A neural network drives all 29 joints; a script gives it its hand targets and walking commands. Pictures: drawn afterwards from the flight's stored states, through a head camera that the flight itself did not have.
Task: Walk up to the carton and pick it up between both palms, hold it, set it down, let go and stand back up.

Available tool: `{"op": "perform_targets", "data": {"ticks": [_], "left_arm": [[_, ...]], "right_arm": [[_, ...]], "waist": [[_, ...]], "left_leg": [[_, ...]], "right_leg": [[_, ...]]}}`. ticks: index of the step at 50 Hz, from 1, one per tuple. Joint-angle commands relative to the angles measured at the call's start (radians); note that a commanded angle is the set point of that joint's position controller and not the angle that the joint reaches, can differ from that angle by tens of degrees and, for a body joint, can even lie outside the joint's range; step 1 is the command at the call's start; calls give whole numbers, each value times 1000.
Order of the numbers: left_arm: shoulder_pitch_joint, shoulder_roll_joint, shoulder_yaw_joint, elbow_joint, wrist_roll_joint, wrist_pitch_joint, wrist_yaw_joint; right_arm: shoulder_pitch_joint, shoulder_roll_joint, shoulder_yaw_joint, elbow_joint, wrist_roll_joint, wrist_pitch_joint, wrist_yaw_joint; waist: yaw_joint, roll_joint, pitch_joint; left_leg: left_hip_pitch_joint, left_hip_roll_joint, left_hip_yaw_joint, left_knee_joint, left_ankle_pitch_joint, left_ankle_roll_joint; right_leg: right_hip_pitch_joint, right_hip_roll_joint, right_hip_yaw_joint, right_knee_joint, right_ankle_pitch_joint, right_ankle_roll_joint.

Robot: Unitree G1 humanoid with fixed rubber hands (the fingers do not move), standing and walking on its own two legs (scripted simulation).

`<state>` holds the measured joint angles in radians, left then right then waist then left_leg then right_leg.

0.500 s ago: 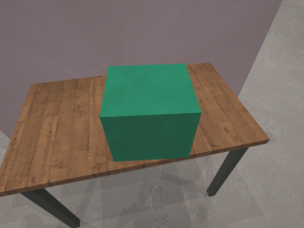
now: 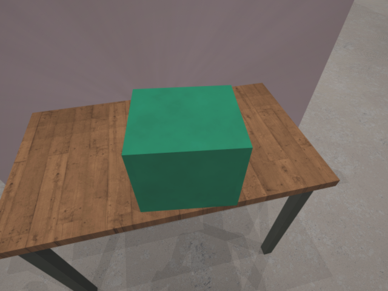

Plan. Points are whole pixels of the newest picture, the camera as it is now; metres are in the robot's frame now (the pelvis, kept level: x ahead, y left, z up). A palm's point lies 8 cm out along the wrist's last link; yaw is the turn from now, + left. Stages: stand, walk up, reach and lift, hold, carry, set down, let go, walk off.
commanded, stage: walk up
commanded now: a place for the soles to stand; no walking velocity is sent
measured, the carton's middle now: (186, 148) +0.48 +0.03 +0.02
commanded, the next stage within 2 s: reach and lift in 1.04 s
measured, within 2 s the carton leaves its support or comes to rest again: neither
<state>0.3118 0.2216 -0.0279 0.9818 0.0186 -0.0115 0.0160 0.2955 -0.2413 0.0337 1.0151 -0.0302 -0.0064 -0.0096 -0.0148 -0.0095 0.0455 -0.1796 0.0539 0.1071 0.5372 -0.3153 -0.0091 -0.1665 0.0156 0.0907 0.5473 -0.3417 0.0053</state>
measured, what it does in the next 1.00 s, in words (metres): stands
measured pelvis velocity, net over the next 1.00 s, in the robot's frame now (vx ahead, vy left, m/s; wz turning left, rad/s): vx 0.02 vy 0.00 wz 0.01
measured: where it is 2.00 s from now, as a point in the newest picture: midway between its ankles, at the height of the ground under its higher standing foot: outside the picture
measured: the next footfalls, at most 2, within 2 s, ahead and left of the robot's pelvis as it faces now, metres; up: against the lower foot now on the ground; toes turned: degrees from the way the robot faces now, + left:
none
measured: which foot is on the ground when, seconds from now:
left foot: down 0.00-1.00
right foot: down 0.00-1.00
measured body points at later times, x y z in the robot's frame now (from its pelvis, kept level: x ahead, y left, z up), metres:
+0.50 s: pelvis +0.01 +0.01 +0.00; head +0.03 +0.01 +0.44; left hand +0.05 +0.26 -0.15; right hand +0.03 -0.24 -0.15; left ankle -0.01 +0.12 -0.73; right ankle -0.02 -0.12 -0.73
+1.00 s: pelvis +0.02 +0.00 +0.00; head +0.02 +0.00 +0.45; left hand +0.05 +0.24 -0.15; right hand +0.02 -0.24 -0.15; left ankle -0.01 +0.12 -0.73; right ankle +0.01 -0.12 -0.73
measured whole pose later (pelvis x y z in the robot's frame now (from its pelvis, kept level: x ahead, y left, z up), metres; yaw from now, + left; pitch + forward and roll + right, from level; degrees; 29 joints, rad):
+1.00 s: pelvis +0.02 +0.00 +0.00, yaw +0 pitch -3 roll +0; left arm 0.27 0.21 -0.02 1.01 0.02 -0.01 0.02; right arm 0.32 -0.22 0.04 1.03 -0.02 -0.01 -0.01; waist -0.01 0.00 0.07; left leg -0.14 0.05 0.08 0.52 -0.33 -0.01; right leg -0.17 0.00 -0.01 0.53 -0.31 -0.01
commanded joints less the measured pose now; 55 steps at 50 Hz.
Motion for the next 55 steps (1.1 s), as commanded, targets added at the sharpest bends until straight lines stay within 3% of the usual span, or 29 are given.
{"op": "perform_targets", "data": {"ticks": [1, 2, 4, 8, 13, 16, 17, 20, 22, 23, 24, 25, 27, 28, 29, 30, 31, 34, 36, 39, 42, 44, 47, 49, 50, 52, 53, 54, 55], "left_arm": [[19, 137, 32, -59, 4, -15, 6], [30, 126, 25, -47, 2, -17, 8], [53, 113, 21, -62, 4, -20, 7], [38, 94, 24, -62, 8, -25, 7], [87, 155, 38, -50, -2, -19, 13], [80, 155, 34, -45, -1, -14, 15], [65, 153, 39, -55, -1, -13, 18], [8, 134, 33, -69, 0, -10, 11], [-6, 90, 30, -84, 10, -12, 13], [-9, 79, 31, -95, 9, -10, 15], [-20, 85, 33, -101, 12, -6, 17], [-6, 70, 30, -89, 15, -9, 13], [80, 57, 25, -61, 14, -21, 13], [83, 98, 33, -46, 9, -22, 12], [119, 132, 42, -45, 9, -26, 11], [135, 161, 46, -28, -2, -22, 10], [101, 159, 44, -32, -3, -13, 13], [1, 145, 40, -48, -5, -11, 15], [17, 118, 35, -38, -4, -17, 12], [-6, 126, 33, -44, 4, -17, 14], [22, 91, 26, -36, 5, -11, 13], [13, 97, 32, -23, 4, -9, 11], [10, 111, 28, -12, 6, -13, 10], [25, 124, 32, -4, 2, -11, 11], [16, 120, 24, 9, -2, -10, 10], [39, 105, 22, 8, -2, -15, 13], [-748, 278, 68, -276, -36, 164, -10], [-666, 281, 66, -273, -45, 306, -3], [-641, 237, 31, -321, -45, 414, -12]], "right_arm": [[52, -129, -29, -41, 1, -11, -6], [71, -147, -37, -49, 3, -10, -5], [86, -153, -38, -38, 6, -11, -7], [94, -153, -40, -37, 0, -9, -7], [41, -106, -28, -62, -1, -10, -3], [43, -101, -23, -69, 0, -16, -7], [46, -112, -31, -76, 0, -18, -6], [119, -129, -36, -42, 4, -16, -6], [194, -185, -52, -28, 8, -11, -9], [188, -180, -58, -23, 6, -11, -13], [166, -160, -53, -29, 4, -9, -13], [141, -163, -52, -35, -5, -9, -12], [46, -134, -48, -47, 4, 1, -10], [23, -117, -40, -61, 4, 0, -4], [25, -90, -26, -69, 1, 4, 4], [48, -49, -13, -68, 12, 7, 1], [60, -38, -6, -62, 6, 9, -6], [104, -67, -13, -41, -9, -19, -4], [119, -105, -25, -24, -4, -31, -4], [133, -112, -31, -29, 8, -19, -8], [129, -109, -29, -11, 4, -15, -14], [113, -92, -21, -17, 3, -12, -12], [86, -111, -25, -21, 8, -12, -12], [71, -90, -14, -18, 4, -11, -9], [99, -84, -14, -21, 13, -15, -9], [103, -81, -16, -3, 6, -15, -10], [-706, -105, -149, -204, -99, -72, 14], [-586, -71, -212, -141, -94, -30, 40], [-542, -98, -226, -155, -99, 12, 55]], "waist": [[-6, -12, 70], [-24, -8, 64], [-4, 61, 45], [-8, -9, 10], [23, -33, 32], [14, -110, 9], [7, -64, 6], [-33, 25, 30], [-59, 107, 0], [-49, 123, 0], [-38, 139, 43], [-17, 119, 50], [46, 119, 92], [29, 37, 52], [48, -30, 64], [47, -124, 70], [39, -138, 100], [-15, -77, 50], [-3, -9, -6], [-21, 13, -21], [-7, 93, 12], [4, 26, 33], [4, 43, 44], [15, -5, 49], [-5, -23, 49], [13, 24, 27], [-39, -78, -1], [-24, -59, 38], [-29, -72, -89]], "left_leg": [[67, 65, -92, -92, 54, 74], [90, 77, -104, -98, 77, 80], [93, 96, -125, -103, 176, 90], [98, 129, -134, -86, 259, 111], [-38, 35, -20, 16, 150, 38], [10, 37, -48, -8, 166, 44], [37, 41, -39, -2, 186, 47], [138, 83, -96, -62, 266, 82], [246, 219, -234, -128, 419, 164], [219, 280, -286, -177, 388, 204], [177, 290, -284, -191, 366, 220], [117, 277, -247, -180, 343, 200], [-55, 156, -119, -102, 200, 115], [-113, 111, -69, -48, 160, 80], [-169, 35, -7, 35, 31, 36], [-128, 24, -22, 78, -65, 28], [-100, 22, -40, 56, -83, 27], [29, 41, -67, -74, 101, 33], [105, 74, -98, -66, 337, 44], [116, 91, -109, -96, 339, 69], [74, 106, -126, -109, 299, 80], [44, 98, -125, -126, 249, 71], [17, 93, -131, -125, 210, 75], [-5, 68, -99, -96, 166, 61], [18, 61, -100, -107, 182, 53], [15, 67, -102, -93, 181, 53], [-324, 1, -12, 57, 6, -4], [-336, -8, -22, 82, -73, 5], [-307, 13, -20, 131, -100, 11]], "right_leg": [[-182, -63, 77, -110, 73, -68], [-189, -54, 66, -85, 95, -68], [-163, -45, 32, -29, 154, -54], [-129, -49, 23, 6, 239, -48], [-8, -123, 153, -94, 396, -113], [-30, -124, 121, -93, 433, -107], [-39, -113, 106, -80, 427, -101], [-186, -50, 35, 21, 258, -76], [-279, -15, -37, 171, 116, -35], [-286, -26, -56, 174, -1, -27], [-287, -27, -62, 174, -120, -20], [-216, -33, -73, 104, -105, -22], [-32, -49, -35, -15, 158, -30], [47, -79, 14, -68, 309, -40], [76, -149, 116, -127, 355, -71], [8, -221, 196, -193, 341, -129], [-22, -246, 212, -210, 318, -167], [-52, -165, 86, -169, 399, -111], [-25, -93, -37, -83, 449, -67], [-74, -83, -48, -47, 341, -56], [-64, -81, -54, -50, 258, -50], [-54, -70, -46, -68, 234, -44], [-43, -89, -32, -84, 249, -60], [-24, -98, -17, -125, 271, -59], [-32, -103, -17, -133, 302, -59], [-15, -105, -16, -146, 278, -59], [-250, -72, -107, 37, 19, -38], [-249, -72, -132, 59, -89, -32], [-185, -86, -125, 101, -53, -40]]}}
